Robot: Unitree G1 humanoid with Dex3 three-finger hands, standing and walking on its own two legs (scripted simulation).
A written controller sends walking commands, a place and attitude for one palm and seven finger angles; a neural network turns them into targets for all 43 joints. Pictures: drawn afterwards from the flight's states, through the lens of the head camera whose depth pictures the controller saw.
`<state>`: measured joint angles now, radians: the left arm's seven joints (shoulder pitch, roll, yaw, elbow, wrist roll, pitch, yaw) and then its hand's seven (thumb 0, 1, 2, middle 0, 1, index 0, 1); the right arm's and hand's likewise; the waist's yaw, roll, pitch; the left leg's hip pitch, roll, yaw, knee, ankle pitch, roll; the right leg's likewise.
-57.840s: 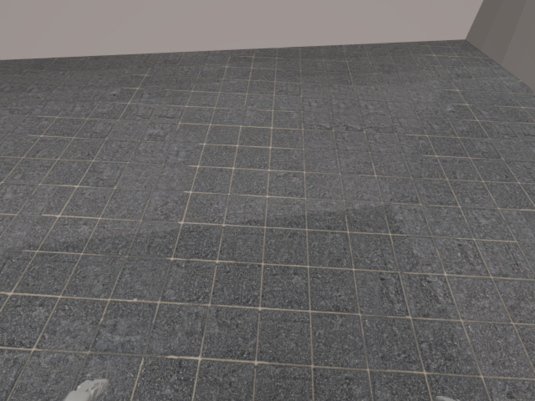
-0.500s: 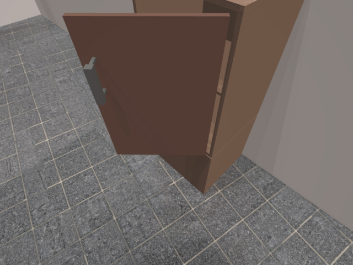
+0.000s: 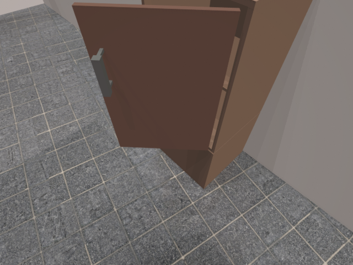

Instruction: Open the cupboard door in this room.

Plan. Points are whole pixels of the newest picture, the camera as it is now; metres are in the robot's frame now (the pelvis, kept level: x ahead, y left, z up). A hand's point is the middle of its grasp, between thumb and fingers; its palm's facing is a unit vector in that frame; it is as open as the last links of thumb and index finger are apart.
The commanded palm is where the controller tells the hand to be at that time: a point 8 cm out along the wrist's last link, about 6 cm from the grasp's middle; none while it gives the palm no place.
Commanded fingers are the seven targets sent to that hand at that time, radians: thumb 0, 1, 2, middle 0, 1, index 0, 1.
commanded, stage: come to a stop and stand still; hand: left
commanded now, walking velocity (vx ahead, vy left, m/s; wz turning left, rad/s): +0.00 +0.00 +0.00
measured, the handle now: (104, 73) +0.58 +0.26 +0.09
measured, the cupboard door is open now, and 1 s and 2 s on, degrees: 44 44 44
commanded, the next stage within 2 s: look again from close up in 0.46 s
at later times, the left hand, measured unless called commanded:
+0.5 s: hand out of the picture -0.03 +0.14 -0.17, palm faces +0.04 -0.99 -0.16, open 7.4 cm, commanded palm none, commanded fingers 0.00 0.90 0.90 -0.20 -0.30 -0.20 -0.30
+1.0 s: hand out of the picture +0.01 +0.20 -0.16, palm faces +0.04 -0.96 -0.26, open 7.4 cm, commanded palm none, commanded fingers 0.00 0.90 0.90 -0.20 -0.30 -0.20 -0.30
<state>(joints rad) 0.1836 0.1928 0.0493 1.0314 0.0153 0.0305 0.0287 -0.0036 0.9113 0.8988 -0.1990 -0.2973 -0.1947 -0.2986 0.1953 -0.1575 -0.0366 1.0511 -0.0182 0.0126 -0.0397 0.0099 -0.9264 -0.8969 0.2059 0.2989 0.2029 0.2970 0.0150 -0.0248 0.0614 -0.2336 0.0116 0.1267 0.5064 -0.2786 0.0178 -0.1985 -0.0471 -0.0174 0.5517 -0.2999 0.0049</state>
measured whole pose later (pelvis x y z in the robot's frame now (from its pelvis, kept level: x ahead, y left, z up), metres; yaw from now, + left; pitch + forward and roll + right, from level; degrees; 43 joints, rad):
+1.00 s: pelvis -0.04 +0.00 +0.00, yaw +1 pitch -4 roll +0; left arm 0.26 0.22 0.00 0.99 0.02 -0.01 0.03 0.00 0.91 0.90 -0.20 -0.30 -0.20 -0.30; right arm 0.21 -0.21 -0.01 1.00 -0.02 0.00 -0.02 0.01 -0.91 -0.90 0.20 0.30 0.20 0.30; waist 0.00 0.01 -0.01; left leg -0.22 0.03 0.10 0.50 -0.22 0.01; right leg -0.16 -0.02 -0.05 0.52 -0.30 0.00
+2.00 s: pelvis +0.04 +0.04 +0.00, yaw +1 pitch -2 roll -1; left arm 0.36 0.12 0.05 1.03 0.03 -0.05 0.03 0.00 0.92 0.90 -0.20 -0.30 -0.20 -0.30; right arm 0.32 -0.16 -0.05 1.07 -0.02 0.01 0.01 0.01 -0.91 -0.90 0.20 0.30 0.20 0.30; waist 0.00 0.02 0.01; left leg -0.45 0.06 0.08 0.94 -0.35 0.02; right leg -0.14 -0.06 -0.16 0.45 -0.27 0.02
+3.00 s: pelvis +0.03 +0.09 +0.00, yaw +0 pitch +0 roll -1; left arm 0.31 0.15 -0.01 1.08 0.02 0.00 0.03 0.00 0.91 0.90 -0.20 -0.30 -0.20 -0.30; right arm 0.32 -0.14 0.01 1.03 -0.03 0.00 -0.02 0.02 -0.92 -0.90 0.20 0.30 0.20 0.30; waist -0.01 0.01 0.04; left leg -0.24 -0.01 0.07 0.56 -0.31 0.06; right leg -0.24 -0.07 -0.07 0.52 -0.27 0.01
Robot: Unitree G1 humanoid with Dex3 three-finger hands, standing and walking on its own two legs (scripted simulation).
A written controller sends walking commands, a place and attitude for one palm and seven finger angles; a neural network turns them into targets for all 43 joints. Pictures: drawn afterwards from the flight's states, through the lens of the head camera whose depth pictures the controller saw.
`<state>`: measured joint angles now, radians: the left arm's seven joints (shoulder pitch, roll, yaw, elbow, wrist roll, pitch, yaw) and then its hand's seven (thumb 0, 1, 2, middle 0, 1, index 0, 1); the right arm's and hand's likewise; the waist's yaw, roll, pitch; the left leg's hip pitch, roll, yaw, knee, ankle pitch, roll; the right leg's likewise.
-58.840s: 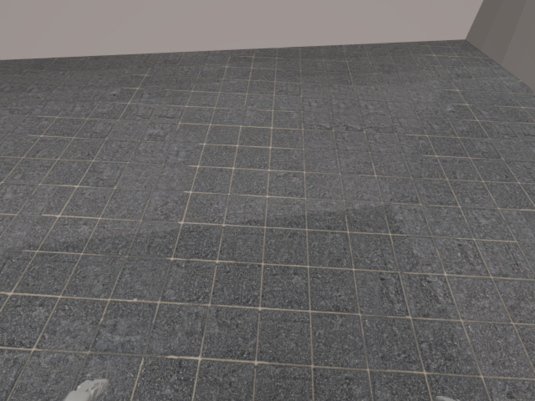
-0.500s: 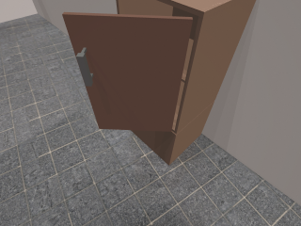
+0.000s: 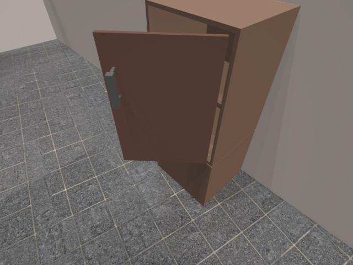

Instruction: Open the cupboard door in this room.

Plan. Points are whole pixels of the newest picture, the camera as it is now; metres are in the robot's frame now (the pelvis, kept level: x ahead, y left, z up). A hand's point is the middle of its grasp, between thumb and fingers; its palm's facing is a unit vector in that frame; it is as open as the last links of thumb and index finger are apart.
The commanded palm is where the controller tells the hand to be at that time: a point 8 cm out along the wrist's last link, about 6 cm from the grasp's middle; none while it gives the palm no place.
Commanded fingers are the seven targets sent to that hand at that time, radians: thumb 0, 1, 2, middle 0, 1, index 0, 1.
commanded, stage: look again from close up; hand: left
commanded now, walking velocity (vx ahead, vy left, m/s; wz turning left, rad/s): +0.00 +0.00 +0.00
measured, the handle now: (114, 87) +0.63 +0.25 +0.09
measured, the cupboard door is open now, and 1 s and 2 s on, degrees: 44 44 44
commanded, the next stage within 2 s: shuffle to correct the standing spot in 0.10 s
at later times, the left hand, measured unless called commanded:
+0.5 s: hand out of the picture -0.06 +0.19 -0.18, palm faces +0.06 -0.98 -0.16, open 7.4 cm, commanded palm none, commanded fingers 0.00 0.90 0.90 -0.20 -0.30 -0.20 -0.30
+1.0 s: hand out of the picture +0.08 +0.21 -0.17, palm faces +0.08 -0.98 -0.18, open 7.3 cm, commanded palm none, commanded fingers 0.00 0.90 0.90 -0.20 -0.30 -0.20 -0.30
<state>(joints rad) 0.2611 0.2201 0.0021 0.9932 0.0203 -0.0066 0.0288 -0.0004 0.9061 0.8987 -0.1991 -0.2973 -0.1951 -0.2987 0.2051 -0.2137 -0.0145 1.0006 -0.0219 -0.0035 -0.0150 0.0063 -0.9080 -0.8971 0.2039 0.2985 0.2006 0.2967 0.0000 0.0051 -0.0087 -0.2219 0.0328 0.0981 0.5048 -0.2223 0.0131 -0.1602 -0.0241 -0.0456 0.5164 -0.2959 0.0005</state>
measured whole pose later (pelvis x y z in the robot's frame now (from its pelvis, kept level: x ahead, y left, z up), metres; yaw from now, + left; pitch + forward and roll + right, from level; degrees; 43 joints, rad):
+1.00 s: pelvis +0.08 +0.04 +0.00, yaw +0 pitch -2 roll -1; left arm 0.36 0.12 0.05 1.03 0.03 -0.05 0.03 0.00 0.92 0.90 -0.20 -0.30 -0.20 -0.30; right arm 0.32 -0.16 -0.05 1.07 -0.02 0.01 0.01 0.01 -0.91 -0.90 0.20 0.30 0.20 0.30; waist 0.00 0.02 0.01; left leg -0.45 0.06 0.08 0.94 -0.35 0.02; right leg -0.14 -0.06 -0.16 0.45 -0.27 0.02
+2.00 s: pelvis +0.07 +0.09 +0.00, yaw -1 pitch +0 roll -1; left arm 0.31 0.15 -0.01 1.08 0.02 0.00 0.03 0.00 0.91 0.90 -0.20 -0.30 -0.20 -0.30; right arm 0.32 -0.14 0.01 1.03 -0.03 0.00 -0.02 0.02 -0.92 -0.90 0.20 0.30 0.20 0.30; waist -0.01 0.01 0.04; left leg -0.24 -0.01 0.07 0.56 -0.31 0.06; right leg -0.24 -0.07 -0.07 0.52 -0.27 0.01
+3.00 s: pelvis +0.11 +0.04 +0.00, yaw -2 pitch +0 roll +1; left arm 0.22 0.17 0.00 1.10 0.01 -0.02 0.03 0.00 0.91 0.90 -0.20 -0.30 -0.20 -0.30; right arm 0.21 -0.17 0.01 1.12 -0.01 -0.01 -0.04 0.01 -0.91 -0.90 0.20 0.30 0.20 0.30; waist 0.01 0.00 0.06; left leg -0.10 0.03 0.06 0.40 -0.30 -0.02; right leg -0.15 -0.02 -0.08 0.47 -0.31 -0.02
